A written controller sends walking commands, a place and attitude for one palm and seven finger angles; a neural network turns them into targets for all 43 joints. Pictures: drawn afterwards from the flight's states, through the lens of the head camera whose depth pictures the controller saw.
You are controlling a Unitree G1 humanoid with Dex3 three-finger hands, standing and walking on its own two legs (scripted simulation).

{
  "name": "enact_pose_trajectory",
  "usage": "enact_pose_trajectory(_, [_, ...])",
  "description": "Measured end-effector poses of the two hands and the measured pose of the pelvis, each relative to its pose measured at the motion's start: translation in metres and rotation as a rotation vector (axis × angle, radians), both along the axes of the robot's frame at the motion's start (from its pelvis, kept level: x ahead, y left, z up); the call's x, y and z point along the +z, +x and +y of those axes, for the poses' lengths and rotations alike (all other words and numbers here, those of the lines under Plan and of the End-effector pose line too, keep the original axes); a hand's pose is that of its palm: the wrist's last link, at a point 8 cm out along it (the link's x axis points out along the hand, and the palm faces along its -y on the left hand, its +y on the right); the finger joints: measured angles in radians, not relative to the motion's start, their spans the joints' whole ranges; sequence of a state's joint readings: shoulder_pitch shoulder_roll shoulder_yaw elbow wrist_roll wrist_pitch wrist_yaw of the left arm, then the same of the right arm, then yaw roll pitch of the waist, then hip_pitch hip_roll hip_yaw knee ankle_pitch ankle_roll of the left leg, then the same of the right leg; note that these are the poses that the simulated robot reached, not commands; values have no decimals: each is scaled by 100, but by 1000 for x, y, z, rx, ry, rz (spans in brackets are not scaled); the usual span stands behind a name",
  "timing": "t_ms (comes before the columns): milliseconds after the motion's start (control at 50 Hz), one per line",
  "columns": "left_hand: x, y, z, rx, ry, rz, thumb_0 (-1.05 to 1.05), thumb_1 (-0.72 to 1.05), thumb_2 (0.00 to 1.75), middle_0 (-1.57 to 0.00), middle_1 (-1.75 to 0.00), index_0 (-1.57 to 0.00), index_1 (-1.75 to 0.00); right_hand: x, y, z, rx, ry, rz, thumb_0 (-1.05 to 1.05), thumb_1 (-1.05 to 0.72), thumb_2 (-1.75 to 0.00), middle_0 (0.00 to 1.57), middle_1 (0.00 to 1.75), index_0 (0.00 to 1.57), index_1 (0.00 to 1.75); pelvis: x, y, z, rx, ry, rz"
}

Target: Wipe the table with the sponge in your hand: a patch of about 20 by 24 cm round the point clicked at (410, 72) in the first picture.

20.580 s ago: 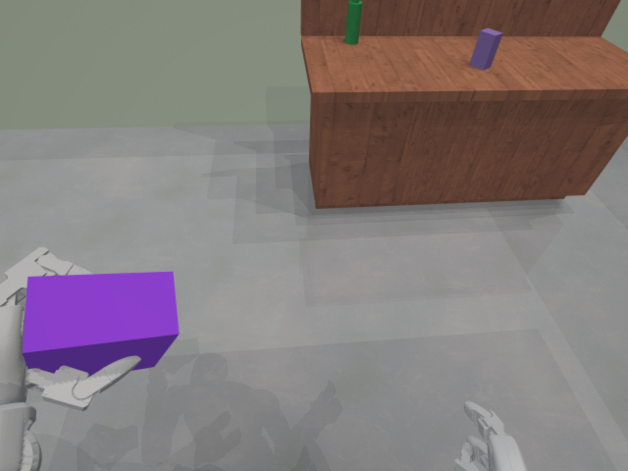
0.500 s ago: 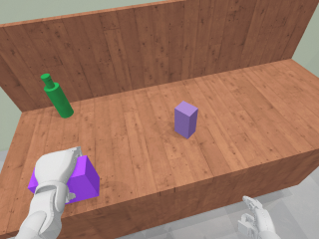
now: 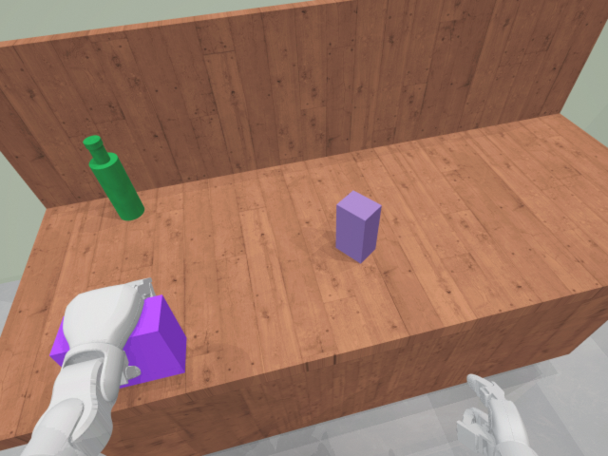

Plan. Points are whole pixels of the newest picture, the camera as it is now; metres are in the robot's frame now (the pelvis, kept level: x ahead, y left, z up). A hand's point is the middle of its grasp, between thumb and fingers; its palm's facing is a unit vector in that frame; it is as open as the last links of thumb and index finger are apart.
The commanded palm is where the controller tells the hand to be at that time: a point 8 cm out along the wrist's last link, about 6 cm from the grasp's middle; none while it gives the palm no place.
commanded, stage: move the sponge above the wiping area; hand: left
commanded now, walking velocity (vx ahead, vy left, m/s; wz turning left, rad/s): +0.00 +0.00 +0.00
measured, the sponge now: (131, 352) +0.23 +0.30 -0.02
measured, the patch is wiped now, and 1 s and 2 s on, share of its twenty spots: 0.00 0.00 0.10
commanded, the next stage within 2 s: lower the sponge onto the table in 0.02 s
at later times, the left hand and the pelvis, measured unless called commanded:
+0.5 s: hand (125, 332) +0.24 +0.30 +0.02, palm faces -0.06 -0.06 -1.00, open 10.0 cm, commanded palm +0.22 +0.29 +0.08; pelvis +0.00 +0.01 +0.00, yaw +0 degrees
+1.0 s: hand (133, 342) +0.24 +0.30 -0.01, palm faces -0.11 -0.06 -0.99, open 10.0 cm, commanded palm +0.23 +0.29 +0.05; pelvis +0.01 +0.00 +0.00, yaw +0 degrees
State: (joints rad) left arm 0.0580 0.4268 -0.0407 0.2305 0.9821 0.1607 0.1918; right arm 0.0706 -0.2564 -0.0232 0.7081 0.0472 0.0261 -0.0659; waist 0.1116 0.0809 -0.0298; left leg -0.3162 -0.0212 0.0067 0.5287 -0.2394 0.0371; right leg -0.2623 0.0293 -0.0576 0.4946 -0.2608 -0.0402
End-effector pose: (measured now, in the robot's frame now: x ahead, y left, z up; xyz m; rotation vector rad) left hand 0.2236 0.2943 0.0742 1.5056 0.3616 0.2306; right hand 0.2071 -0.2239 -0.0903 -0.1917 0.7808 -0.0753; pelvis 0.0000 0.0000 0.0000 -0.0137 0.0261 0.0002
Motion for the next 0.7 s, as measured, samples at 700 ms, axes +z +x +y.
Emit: enact_pose_trajectory(700, [-12,3,-5,24,-8,28,0,-49,104,-75,-133,-76,-133,1,7,11,17,27,4,1,-91,-90,20,30,20,30,0,5,4,-2,0,11])
